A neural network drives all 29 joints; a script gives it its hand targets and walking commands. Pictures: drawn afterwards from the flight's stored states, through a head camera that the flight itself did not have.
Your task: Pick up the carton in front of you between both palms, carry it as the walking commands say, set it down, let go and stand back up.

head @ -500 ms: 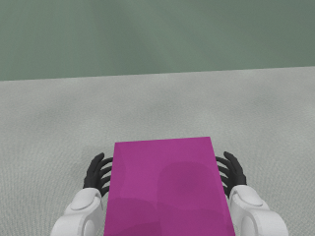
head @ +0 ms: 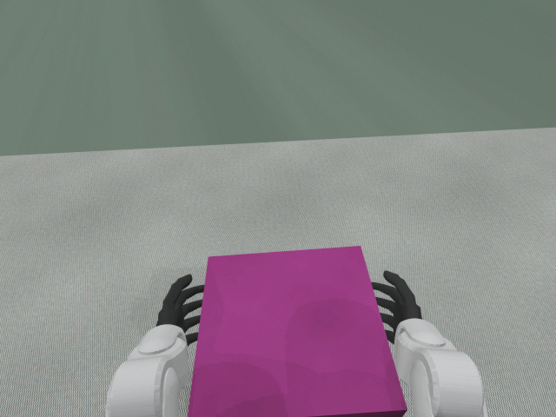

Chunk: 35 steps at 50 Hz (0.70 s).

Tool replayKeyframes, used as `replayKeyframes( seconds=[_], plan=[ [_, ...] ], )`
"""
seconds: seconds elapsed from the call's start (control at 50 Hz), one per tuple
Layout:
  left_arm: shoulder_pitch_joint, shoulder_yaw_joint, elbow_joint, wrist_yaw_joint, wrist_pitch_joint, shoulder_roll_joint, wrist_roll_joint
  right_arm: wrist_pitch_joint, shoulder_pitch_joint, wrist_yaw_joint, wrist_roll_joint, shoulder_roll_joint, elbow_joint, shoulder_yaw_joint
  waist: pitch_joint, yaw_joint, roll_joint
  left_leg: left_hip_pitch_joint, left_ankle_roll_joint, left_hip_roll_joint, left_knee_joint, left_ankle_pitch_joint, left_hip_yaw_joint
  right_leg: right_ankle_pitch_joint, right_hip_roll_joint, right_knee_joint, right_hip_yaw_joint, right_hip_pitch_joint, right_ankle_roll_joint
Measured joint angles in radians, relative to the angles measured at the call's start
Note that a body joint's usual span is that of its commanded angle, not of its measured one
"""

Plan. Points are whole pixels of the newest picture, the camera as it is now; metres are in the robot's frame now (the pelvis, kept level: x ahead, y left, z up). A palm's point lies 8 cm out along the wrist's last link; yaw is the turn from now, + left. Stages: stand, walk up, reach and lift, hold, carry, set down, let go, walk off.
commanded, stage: carry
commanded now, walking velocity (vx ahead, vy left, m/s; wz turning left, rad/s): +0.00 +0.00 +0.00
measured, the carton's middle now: (292, 361) +0.23 +0.00 -0.01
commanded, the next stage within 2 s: hold in 0.72 s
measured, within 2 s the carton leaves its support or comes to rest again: neither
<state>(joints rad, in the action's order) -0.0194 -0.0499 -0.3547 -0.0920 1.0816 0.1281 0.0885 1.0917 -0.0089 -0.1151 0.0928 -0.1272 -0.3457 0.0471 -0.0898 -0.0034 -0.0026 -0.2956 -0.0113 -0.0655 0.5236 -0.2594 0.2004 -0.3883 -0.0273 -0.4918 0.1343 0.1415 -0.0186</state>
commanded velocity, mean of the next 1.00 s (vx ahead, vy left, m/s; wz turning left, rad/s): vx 0.00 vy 0.00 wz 0.00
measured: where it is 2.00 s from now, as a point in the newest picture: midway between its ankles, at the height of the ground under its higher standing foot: outside the picture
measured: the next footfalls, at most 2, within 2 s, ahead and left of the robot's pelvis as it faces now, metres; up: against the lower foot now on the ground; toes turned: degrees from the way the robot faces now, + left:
none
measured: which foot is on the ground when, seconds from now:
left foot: down 0.00-1.00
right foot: down 0.00-1.00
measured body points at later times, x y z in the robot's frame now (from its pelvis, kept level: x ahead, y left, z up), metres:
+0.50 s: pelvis -0.03 +0.00 +0.00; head -0.03 +0.00 +0.45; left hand +0.26 +0.15 +0.03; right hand +0.26 -0.16 +0.02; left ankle +0.01 +0.11 -0.73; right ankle -0.08 -0.09 -0.73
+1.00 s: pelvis -0.06 +0.00 +0.01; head -0.06 +0.01 +0.46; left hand +0.25 +0.14 +0.02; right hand +0.23 -0.17 +0.02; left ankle +0.00 +0.13 -0.73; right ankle -0.08 -0.09 -0.73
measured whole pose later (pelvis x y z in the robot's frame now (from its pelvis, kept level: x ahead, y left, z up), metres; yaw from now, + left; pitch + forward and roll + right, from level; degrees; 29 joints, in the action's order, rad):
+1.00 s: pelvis -0.06 +0.00 +0.01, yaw -4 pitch -6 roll +0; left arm 0.19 -0.17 0.15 -0.03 0.68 0.14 0.23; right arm 0.66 0.22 -0.03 0.21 -0.14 0.21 0.18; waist 0.10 -0.01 0.02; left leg -0.16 0.01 -0.01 0.41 -0.15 0.01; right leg -0.27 0.03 -0.43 0.02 0.06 -0.03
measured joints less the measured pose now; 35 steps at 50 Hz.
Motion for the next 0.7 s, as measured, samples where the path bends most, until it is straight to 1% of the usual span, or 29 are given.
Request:
replayKeyframes(
  seconds=[0.08,0.2,0.28,0.36,0.4,0.46,0.5,0.58,0.7],
  plan=[
    [0.033,-0.009,0.087,0.009,-0.058,-0.002,0.019,-0.069,0.024,0.015,0.019,0.001,0.088,0.013,0.017,0.004,0.003,0.001,0.0,-0.003,-0.003,0.01,-0.001,0.009,0.004,0.001,0.001,0.0,-0.004],
    [0.075,-0.027,0.212,0.036,-0.158,-0.002,0.056,-0.166,0.067,0.04,0.052,0.002,0.211,0.029,0.025,0.01,0.001,-0.003,-0.002,-0.008,-0.014,0.03,-0.005,0.028,0.01,0.013,0.005,0.003,-0.007],
    [0.111,-0.044,0.31,0.044,-0.228,-0.001,0.085,-0.247,0.104,0.056,0.075,0.0,0.321,0.051,0.022,0.008,0.002,-0.01,-0.004,-0.009,-0.023,0.043,-0.003,0.038,0.012,0.014,0.004,0.014,-0.01],
    [0.155,-0.069,0.431,0.052,-0.312,0.002,0.112,-0.333,0.144,0.063,0.094,0.002,0.439,0.079,0.024,0.007,0.002,-0.014,-0.006,-0.008,-0.031,0.055,-0.003,0.044,0.011,0.011,0.005,0.023,-0.011],
    [0.168,-0.077,0.466,0.053,-0.351,0.003,0.114,-0.368,0.156,0.063,0.098,0.006,0.47,0.083,0.027,0.006,0.0,-0.019,-0.007,-0.008,-0.032,0.06,-0.003,0.046,0.011,0.008,0.004,0.03,-0.011],
    [0.181,-0.088,0.479,0.053,-0.387,0.005,0.116,-0.404,0.173,0.063,0.098,0.005,0.487,0.091,0.035,0.008,0.002,-0.026,-0.007,-0.007,-0.034,0.066,-0.002,0.048,0.01,0.0,0.004,0.042,-0.013],
    [0.186,-0.091,0.475,0.054,-0.394,0.006,0.117,-0.409,0.18,0.064,0.097,0.0,0.483,0.1,0.037,0.011,-0.001,-0.033,-0.008,-0.007,-0.035,0.07,-0.003,0.05,0.01,-0.001,0.005,0.049,-0.013],
    [0.179,-0.092,0.435,0.06,-0.381,0.005,0.113,-0.391,0.179,0.065,0.101,-0.008,0.444,0.094,0.038,0.012,-0.002,-0.044,-0.008,-0.008,-0.033,0.072,-0.002,0.05,0.01,-0.007,0.004,0.062,-0.014],
    [0.175,-0.086,0.424,0.063,-0.357,0.005,0.116,-0.365,0.172,0.066,0.104,-0.007,0.428,0.089,0.034,0.008,-0.001,-0.054,-0.007,-0.01,-0.022,0.068,-0.006,0.048,0.011,-0.013,0.008,0.068,-0.014]
  ],
)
